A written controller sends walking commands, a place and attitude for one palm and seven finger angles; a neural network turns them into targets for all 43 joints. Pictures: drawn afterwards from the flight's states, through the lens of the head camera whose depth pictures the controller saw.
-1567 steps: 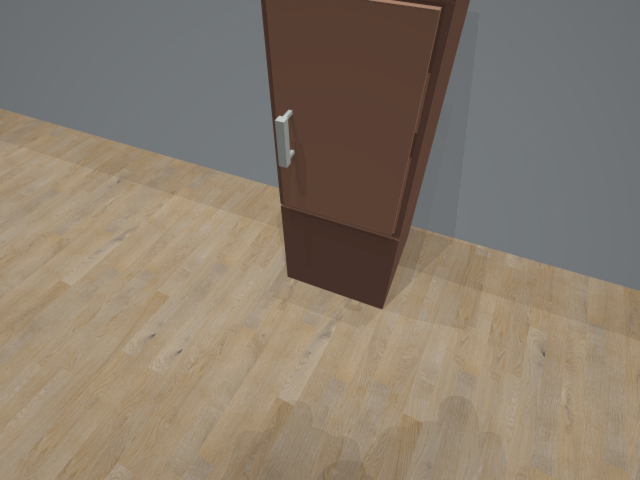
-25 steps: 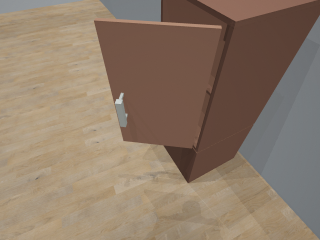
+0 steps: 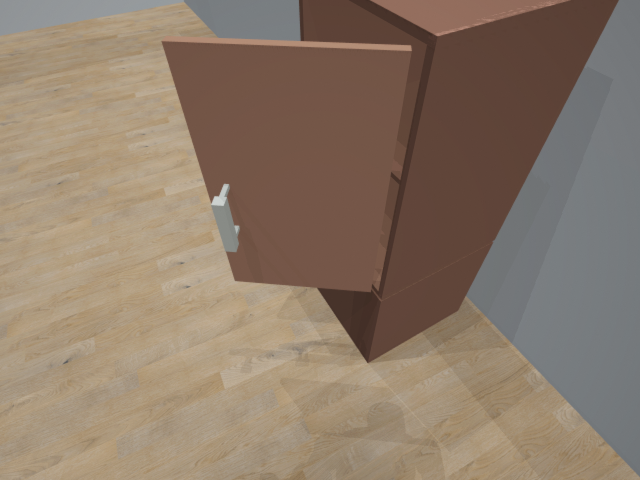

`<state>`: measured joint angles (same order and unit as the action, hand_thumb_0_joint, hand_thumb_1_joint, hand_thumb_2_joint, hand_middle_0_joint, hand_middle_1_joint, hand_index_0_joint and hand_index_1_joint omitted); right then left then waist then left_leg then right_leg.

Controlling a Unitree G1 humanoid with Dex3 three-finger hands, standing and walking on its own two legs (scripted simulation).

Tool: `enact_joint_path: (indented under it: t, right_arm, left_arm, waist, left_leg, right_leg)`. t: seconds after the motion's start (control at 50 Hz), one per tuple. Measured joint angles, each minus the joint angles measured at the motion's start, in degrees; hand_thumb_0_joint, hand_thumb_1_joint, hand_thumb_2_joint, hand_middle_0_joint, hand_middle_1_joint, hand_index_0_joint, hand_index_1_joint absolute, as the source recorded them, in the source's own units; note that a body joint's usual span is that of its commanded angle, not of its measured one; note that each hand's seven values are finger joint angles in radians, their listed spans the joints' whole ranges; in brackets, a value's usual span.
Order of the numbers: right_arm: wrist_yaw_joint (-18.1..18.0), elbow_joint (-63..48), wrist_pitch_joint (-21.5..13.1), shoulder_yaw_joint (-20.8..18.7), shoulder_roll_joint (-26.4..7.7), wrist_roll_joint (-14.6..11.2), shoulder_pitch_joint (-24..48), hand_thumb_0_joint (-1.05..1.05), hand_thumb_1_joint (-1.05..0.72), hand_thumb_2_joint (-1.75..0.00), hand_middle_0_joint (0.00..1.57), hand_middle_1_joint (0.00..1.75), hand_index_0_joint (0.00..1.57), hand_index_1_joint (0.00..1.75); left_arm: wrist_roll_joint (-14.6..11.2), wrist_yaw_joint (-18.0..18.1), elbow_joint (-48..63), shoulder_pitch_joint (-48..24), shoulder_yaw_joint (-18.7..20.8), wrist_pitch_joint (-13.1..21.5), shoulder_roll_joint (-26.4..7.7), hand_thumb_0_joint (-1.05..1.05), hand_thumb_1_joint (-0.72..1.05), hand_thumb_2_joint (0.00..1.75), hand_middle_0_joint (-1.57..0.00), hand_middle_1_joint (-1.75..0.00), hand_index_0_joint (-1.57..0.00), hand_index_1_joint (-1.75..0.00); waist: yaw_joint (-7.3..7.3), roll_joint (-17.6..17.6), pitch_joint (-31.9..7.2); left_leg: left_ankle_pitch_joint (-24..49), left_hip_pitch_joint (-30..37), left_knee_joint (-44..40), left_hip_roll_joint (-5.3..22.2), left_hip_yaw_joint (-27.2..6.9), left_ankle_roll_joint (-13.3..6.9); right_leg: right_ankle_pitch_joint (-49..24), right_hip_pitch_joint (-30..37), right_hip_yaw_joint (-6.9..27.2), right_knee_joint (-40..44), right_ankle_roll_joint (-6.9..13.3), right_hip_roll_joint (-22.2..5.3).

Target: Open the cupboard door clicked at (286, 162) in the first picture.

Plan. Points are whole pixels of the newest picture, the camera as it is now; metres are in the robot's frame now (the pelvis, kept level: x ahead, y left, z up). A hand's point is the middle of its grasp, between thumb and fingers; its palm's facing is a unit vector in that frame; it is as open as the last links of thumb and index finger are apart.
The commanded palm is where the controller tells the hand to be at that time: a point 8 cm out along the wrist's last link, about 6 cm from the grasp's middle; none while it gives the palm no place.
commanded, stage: come to a stop and stand still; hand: left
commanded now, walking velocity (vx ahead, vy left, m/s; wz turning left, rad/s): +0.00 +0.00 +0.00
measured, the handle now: (228, 218) +0.59 +0.21 -0.08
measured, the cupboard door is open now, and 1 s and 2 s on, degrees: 54 54 54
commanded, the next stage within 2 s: look again from close up in 0.50 s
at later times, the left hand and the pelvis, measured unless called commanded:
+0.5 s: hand out of the picture +0.05 +0.20 -0.17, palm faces -0.01 -0.97 -0.24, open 7.4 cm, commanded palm none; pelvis +0.02 +0.00 +0.00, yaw +0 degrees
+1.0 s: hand out of the picture +0.05 +0.20 -0.17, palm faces -0.01 -0.97 -0.23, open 7.4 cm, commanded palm none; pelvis +0.03 +0.01 +0.00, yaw +0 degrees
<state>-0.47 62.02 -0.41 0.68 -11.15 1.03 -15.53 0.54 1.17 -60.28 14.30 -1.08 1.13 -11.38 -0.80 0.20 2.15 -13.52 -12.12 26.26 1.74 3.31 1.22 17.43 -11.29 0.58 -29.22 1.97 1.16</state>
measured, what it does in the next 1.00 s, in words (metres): stands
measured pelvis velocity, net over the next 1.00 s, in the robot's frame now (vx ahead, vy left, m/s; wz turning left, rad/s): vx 0.03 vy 0.01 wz -0.01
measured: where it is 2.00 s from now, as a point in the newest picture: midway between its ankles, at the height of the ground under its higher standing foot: outside the picture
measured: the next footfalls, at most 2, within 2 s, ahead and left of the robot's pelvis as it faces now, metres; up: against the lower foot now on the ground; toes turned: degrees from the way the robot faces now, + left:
none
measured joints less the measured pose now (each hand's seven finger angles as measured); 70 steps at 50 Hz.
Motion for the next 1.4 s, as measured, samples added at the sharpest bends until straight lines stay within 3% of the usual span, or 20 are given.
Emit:
enact_joint_path:
  t: [0.54,1.22,1.24,1.26,1.32,1.36,1.4]
  right_arm:
    - [-0.62,1.05,-0.41,0.01,-0.65,-0.11,5.99,0.01,-0.90,-0.90,0.20,0.30,0.20,0.30]
    - [-0.72,2.80,-0.25,-0.07,0.15,-0.31,4.35,0.01,-0.90,-0.90,0.20,0.30,0.20,0.30]
    - [-0.94,0.03,-0.75,-0.11,-0.08,-1.11,3.36,0.01,-0.90,-0.90,0.20,0.30,0.20,0.30]
    - [-1.83,-2.91,-3.12,-0.10,-0.19,-1.61,1.85,0.01,-0.90,-0.90,0.20,0.30,0.20,0.30]
    - [-3.51,-8.57,-9.68,-0.86,-0.99,-2.73,-0.64,0.01,-0.90,-0.90,0.20,0.30,0.20,0.30]
    - [-3.42,-12.11,-11.47,-1.53,-1.75,-2.34,-0.01,0.01,-0.90,-0.90,0.20,0.30,0.20,0.30]
    - [-2.91,-15.58,-12.50,-1.96,-2.19,-1.84,1.79,0.01,-0.90,-0.90,0.20,0.30,0.20,0.30]
  left_arm:
    - [0.18,-0.25,-2.08,-1.47,0.74,0.00,-2.04,0.01,0.90,0.90,-0.20,-0.30,-0.20,-0.30]
    - [0.23,0.54,-2.82,-0.83,0.75,0.29,-0.98,0.01,0.90,0.90,-0.20,-0.30,-0.20,-0.30]
    - [-2.13,0.42,5.92,1.88,2.19,-2.80,-0.46,0.01,0.90,0.90,-0.20,-0.30,-0.20,-0.30]
    - [-3.64,0.40,16.27,4.98,3.55,-3.08,-0.03,0.01,0.90,0.90,-0.20,-0.30,-0.20,-0.30]
    - [-7.59,1.96,36.84,8.49,4.54,1.57,0.85,0.02,0.88,0.89,-0.20,-0.32,-0.21,-0.32]
    - [-9.27,0.43,42.32,5.84,6.07,5.76,1.51,0.02,0.86,0.88,-0.20,-0.33,-0.20,-0.33]
    - [-10.51,-3.11,42.53,1.55,8.28,12.41,1.41,0.01,0.83,0.87,-0.20,-0.35,-0.21,-0.35]
  waist:
    - [1.11,-1.43,-0.69]
    - [0.82,-1.34,-0.70]
    - [0.62,-1.02,-0.32]
    - [1.00,-1.12,0.10]
    - [0.54,-0.11,-1.58]
    - [-0.64,1.15,-3.24]
    - [-1.32,1.60,-5.13]
  left_leg:
    - [-1.39,2.24,-1.10,0.89,0.07,0.53]
    - [-1.35,2.38,-1.13,0.43,0.26,-0.28]
    - [-1.77,1.79,-0.26,0.49,0.11,-0.39]
    - [-1.77,1.93,-0.40,0.09,0.24,-0.58]
    - [-1.51,-0.31,1.14,-1.42,-0.94,-1.01]
    - [-2.13,-4.31,4.56,-1.95,-2.20,-1.24]
    - [-3.26,-10.27,9.41,-2.05,-2.63,-1.23]
  right_leg:
    - [0.20,3.02,0.12,3.05,0.30,0.90]
    - [-0.48,4.07,0.17,4.83,-0.69,0.35]
    - [-0.48,3.69,-0.02,4.39,-0.78,0.40]
    - [-0.20,3.15,0.05,3.20,-0.74,0.02]
    - [1.49,0.96,-1.34,0.05,-1.07,-1.53]
    - [2.53,-2.30,-2.64,-2.98,-1.35,-2.12]
    - [3.91,-8.20,-3.07,-8.05,-1.31,-2.35]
